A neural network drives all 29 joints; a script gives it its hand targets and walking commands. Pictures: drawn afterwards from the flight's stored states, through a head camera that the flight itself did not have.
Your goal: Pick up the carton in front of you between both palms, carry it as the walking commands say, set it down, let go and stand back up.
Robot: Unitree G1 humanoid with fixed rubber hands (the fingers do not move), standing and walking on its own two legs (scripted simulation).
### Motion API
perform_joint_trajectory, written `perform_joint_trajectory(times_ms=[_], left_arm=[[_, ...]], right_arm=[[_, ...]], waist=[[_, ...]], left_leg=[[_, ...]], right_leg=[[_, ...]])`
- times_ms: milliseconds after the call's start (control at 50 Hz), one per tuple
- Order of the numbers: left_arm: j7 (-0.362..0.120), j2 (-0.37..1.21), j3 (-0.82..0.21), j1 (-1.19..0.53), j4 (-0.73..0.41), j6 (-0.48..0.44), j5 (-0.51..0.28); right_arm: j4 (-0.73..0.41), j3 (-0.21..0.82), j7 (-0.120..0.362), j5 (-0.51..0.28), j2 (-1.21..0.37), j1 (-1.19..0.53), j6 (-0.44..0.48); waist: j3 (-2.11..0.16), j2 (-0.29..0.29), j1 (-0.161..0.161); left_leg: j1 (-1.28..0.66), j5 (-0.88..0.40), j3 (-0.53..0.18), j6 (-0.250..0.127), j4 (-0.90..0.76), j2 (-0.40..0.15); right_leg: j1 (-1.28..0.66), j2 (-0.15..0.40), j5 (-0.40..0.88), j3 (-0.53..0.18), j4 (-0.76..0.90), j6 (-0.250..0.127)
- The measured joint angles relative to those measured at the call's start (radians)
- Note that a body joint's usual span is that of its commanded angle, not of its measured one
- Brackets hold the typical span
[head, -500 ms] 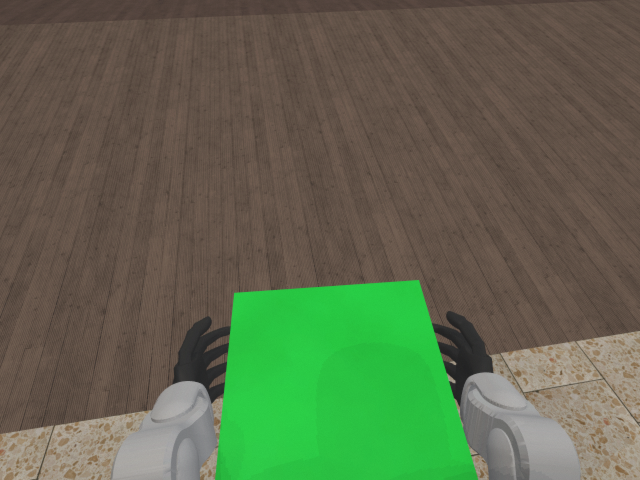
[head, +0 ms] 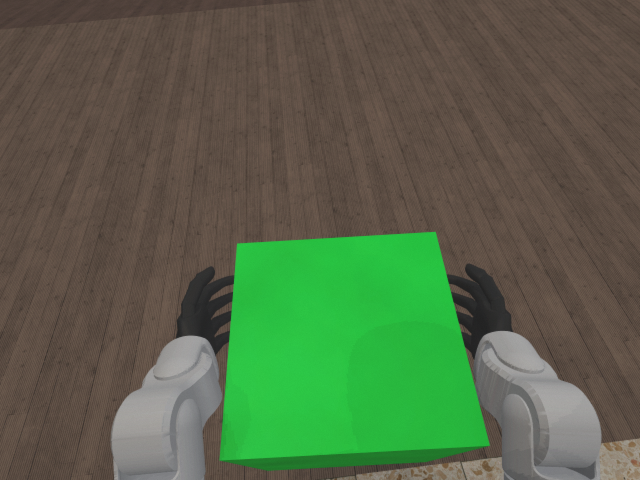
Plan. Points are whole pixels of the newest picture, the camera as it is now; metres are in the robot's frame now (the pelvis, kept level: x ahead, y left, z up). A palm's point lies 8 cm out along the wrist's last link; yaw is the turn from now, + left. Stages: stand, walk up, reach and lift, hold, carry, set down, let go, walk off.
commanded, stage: carry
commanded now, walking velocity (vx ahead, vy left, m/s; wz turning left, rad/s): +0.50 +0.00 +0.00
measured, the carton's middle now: (341, 365) +0.26 +0.00 +0.05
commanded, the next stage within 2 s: none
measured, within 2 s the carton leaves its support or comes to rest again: neither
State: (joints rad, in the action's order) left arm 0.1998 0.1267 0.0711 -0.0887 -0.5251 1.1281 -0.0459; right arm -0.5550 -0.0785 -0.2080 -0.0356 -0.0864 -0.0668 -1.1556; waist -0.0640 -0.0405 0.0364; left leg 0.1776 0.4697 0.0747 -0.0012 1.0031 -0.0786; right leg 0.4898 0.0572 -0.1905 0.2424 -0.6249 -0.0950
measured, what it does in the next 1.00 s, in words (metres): climbs: left foot, then right foot 0.04 m higher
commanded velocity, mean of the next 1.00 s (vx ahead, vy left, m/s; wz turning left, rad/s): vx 0.50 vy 0.00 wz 0.00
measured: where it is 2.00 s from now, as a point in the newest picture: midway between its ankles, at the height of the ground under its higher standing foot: (345, 211)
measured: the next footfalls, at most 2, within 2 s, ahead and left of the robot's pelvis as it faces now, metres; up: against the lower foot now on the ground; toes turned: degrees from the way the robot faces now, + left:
left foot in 0.38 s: +0.42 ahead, +0.10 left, +0.01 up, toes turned +7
right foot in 0.76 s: +0.70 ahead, -0.11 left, +0.05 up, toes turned -8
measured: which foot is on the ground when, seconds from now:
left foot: up 0.00-0.36, down 0.38-0.78, up 0.80-1.00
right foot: down 0.00-0.40, up 0.42-0.74, down 0.76-1.00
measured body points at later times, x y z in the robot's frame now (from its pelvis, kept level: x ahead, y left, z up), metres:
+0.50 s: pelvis +0.32 +0.02 +0.01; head +0.38 +0.02 +0.46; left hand +0.70 +0.15 +0.12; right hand +0.67 -0.16 +0.12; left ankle +0.37 +0.09 -0.71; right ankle +0.17 -0.10 -0.60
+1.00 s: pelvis +0.66 -0.04 +0.07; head +0.71 -0.04 +0.51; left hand +1.00 +0.15 +0.19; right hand +1.02 -0.17 +0.18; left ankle +0.64 +0.08 -0.56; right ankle +0.65 -0.11 -0.67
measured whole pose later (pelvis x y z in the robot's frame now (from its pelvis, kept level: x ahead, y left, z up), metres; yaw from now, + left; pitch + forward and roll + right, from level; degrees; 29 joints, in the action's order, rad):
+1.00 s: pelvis +0.66 -0.04 +0.07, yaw +0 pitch +5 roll +0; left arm 0.20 0.14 0.26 -0.49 -0.24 1.08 -0.03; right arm -0.27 -0.30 -0.21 0.03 -0.16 -0.47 -1.09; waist 0.03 0.00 0.10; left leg 0.70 0.38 0.04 -0.07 1.31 -0.01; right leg 0.32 -0.01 -0.42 0.14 -0.50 -0.05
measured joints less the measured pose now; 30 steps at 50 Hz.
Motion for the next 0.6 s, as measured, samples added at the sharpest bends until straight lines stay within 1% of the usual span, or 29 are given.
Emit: perform_joint_trajectory(times_ms=[20,40,60,100,180,260,320,360,380,400,420,440,460,480,500,540,600], left_arm=[[0.008,0.002,0.011,-0.028,0.013,0.004,-0.004],[0.012,0.004,0.024,-0.052,0.023,0.006,-0.007],[0.015,0.007,0.038,-0.075,0.033,0.005,-0.006],[0.012,0.013,0.072,-0.127,0.06,-0.002,-0.003],[0.003,0.007,0.117,-0.233,0.147,-0.021,0.008],[0.008,-0.002,0.146,-0.335,0.249,-0.034,0.029],[0.015,-0.004,0.167,-0.401,0.313,-0.043,0.042],[0.018,-0.005,0.18,-0.434,0.339,-0.044,0.049],[0.02,-0.009,0.188,-0.447,0.346,-0.044,0.052],[0.022,-0.017,0.197,-0.456,0.349,-0.044,0.053],[0.023,-0.029,0.205,-0.465,0.355,-0.047,0.048],[0.024,-0.039,0.212,-0.467,0.36,-0.051,0.04],[0.024,-0.042,0.221,-0.465,0.363,-0.053,0.033],[0.024,-0.037,0.234,-0.462,0.361,-0.053,0.031],[0.023,-0.027,0.247,-0.458,0.353,-0.054,0.032],[0.02,0.001,0.263,-0.446,0.323,-0.061,0.041],[0.015,0.032,0.254,-0.415,0.256,-0.08,0.054]], right_arm=[[0.016,-0.012,-0.006,-0.007,0.003,-0.033,-0.007],[0.034,-0.025,-0.01,-0.009,-0.002,-0.065,-0.009],[0.052,-0.04,-0.012,-0.006,-0.011,-0.097,-0.008],[0.089,-0.067,-0.015,0.0,-0.029,-0.158,-0.001],[0.174,-0.107,-0.024,0.02,-0.037,-0.264,0.019],[0.268,-0.146,-0.032,0.031,-0.026,-0.359,0.03],[0.33,-0.175,-0.033,0.032,-0.017,-0.419,0.04],[0.363,-0.191,-0.032,0.03,-0.015,-0.452,0.049],[0.381,-0.195,-0.031,0.031,-0.017,-0.47,0.055],[0.4,-0.196,-0.03,0.035,-0.022,-0.487,0.063],[0.42,-0.196,-0.029,0.04,-0.029,-0.504,0.075],[0.435,-0.194,-0.028,0.043,-0.036,-0.515,0.083],[0.439,-0.193,-0.025,0.041,-0.043,-0.515,0.085],[0.431,-0.191,-0.019,0.035,-0.05,-0.506,0.082],[0.414,-0.189,-0.011,0.027,-0.057,-0.492,0.08],[0.365,-0.186,-0.003,0.021,-0.07,-0.455,0.083],[0.283,-0.183,0.0,0.011,-0.085,-0.407,0.098]], waist=[[0.014,0.004,0.004],[0.025,0.006,0.007],[0.034,0.008,0.008],[0.042,0.012,0.011],[0.031,0.023,0.008],[0.02,0.03,0.003],[0.021,0.034,-0.003],[0.025,0.045,-0.01],[0.028,0.055,-0.018],[0.03,0.065,-0.03],[0.039,0.078,-0.049],[0.052,0.079,-0.069],[0.067,0.074,-0.084],[0.083,0.067,-0.095],[0.099,0.062,-0.104],[0.127,0.056,-0.113],[0.154,0.053,-0.117]], left_leg=[[0.082,-0.025,-0.019,-0.019,0.123,0.014],[0.155,-0.056,-0.026,-0.035,0.196,0.019],[0.219,-0.089,-0.027,-0.046,0.227,0.019],[0.324,-0.14,-0.024,-0.058,0.215,0.014],[0.46,-0.217,-0.014,-0.051,0.069,-0.003],[0.501,-0.294,0.008,-0.046,-0.138,-0.01],[0.485,-0.315,0.035,-0.059,-0.267,0.004],[0.449,-0.305,0.064,-0.075,-0.345,0.028],[0.414,-0.275,0.085,-0.087,-0.384,0.044],[0.374,-0.175,0.094,-0.082,-0.4,0.053],[0.37,-0.112,0.101,-0.076,-0.372,0.064],[0.367,-0.088,0.101,-0.08,-0.347,0.069],[0.352,-0.087,0.098,-0.086,-0.347,0.071],[0.331,-0.087,0.093,-0.087,-0.36,0.072],[0.305,-0.082,0.088,-0.085,-0.382,0.072],[0.248,-0.073,0.08,-0.074,-0.44,0.071],[0.162,-0.053,0.067,-0.063,-0.509,0.066]], right_leg=[[-0.022,-0.001,-0.007,0.001,0.017,0.006],[-0.047,-0.005,-0.011,0.003,0.041,0.008],[-0.074,-0.011,-0.013,0.003,0.07,0.007],[-0.126,-0.02,-0.018,0.001,0.124,0.007],[-0.219,-0.031,-0.048,-0.009,0.202,0.015],[-0.308,-0.037,-0.106,-0.025,0.238,0.034],[-0.373,-0.036,-0.173,-0.035,0.231,0.057],[-0.412,-0.027,-0.234,-0.044,0.203,0.076],[-0.42,-0.015,-0.272,-0.049,0.157,0.083],[-0.398,0.003,-0.307,-0.058,0.061,0.086],[-0.344,0.023,-0.297,-0.085,-0.086,0.083],[-0.274,0.016,-0.3,-0.133,-0.258,0.085],[-0.199,-0.002,-0.303,-0.176,-0.421,0.081],[-0.126,-0.018,-0.297,-0.202,-0.553,0.072],[-0.057,-0.028,-0.283,-0.215,-0.643,0.064],[0.064,-0.032,-0.243,-0.222,-0.707,0.055],[0.206,-0.022,-0.214,-0.216,-0.671,0.056]])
